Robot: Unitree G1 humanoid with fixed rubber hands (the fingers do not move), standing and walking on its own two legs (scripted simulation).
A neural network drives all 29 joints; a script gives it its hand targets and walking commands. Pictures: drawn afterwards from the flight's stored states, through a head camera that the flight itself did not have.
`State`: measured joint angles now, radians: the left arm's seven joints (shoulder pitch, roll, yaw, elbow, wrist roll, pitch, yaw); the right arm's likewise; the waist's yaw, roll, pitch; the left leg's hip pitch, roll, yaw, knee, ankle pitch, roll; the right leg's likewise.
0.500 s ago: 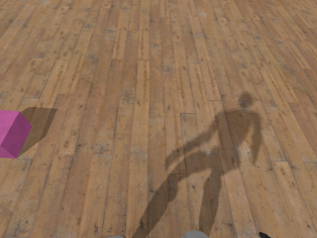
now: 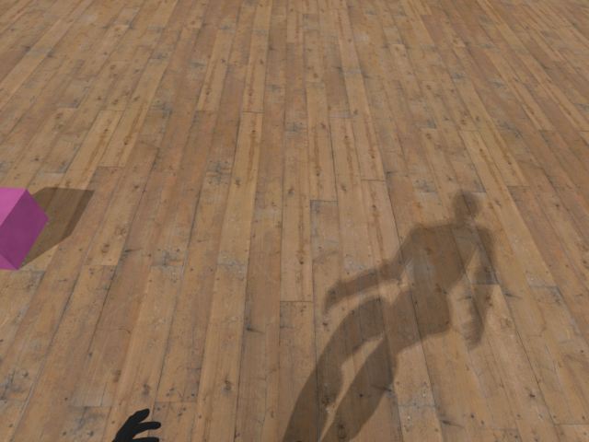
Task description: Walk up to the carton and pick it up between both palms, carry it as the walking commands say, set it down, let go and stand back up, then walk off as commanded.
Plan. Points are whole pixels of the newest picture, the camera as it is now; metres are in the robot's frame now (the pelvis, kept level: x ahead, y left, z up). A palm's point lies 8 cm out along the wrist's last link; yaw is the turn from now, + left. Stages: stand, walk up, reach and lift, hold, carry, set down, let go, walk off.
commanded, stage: walk off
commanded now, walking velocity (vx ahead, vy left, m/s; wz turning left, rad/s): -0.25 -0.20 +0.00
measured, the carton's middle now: out of the picture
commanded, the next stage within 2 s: none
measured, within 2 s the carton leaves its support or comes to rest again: neither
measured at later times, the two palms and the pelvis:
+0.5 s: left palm out of the picture -0.04 +0.14 -0.12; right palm out of the picture -0.06 -0.44 -0.14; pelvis -0.12 -0.14 -0.01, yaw +0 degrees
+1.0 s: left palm out of the picture -0.16 +0.01 -0.14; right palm out of the picture -0.24 -0.49 -0.11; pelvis -0.23 -0.23 +0.01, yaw +1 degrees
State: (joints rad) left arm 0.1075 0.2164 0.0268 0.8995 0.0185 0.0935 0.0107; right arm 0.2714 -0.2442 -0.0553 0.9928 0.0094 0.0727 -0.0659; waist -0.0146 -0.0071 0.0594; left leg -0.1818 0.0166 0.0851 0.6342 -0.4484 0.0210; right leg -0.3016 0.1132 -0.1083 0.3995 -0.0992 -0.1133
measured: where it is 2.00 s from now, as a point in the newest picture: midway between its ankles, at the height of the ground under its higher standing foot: outside the picture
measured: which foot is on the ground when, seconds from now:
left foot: up 0.00-0.00, down 0.02-0.46, up 0.48-0.90, down 0.92-1.00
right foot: down 0.00-0.02, up 0.04-0.44, down 0.46-0.92, up 0.94-1.00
